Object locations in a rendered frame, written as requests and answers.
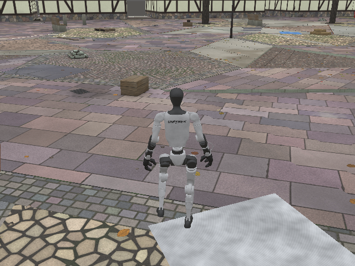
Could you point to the left robot forearm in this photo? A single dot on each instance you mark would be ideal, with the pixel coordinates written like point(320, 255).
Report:
point(150, 149)

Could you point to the left robot hand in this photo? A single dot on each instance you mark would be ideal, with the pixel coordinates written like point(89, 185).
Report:
point(146, 163)

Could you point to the right robot hand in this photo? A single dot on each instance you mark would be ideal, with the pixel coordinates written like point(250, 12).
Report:
point(208, 159)

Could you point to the robot right shin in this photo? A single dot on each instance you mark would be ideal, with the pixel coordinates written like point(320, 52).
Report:
point(189, 203)

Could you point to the right robot forearm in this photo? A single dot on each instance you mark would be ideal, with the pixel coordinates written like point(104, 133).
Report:
point(205, 147)

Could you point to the right robot upper arm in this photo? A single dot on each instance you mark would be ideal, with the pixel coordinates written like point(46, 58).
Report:
point(197, 126)

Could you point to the left robot foot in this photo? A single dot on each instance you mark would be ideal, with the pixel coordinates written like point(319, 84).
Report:
point(160, 212)

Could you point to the left robot upper arm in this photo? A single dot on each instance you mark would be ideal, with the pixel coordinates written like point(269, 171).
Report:
point(156, 126)

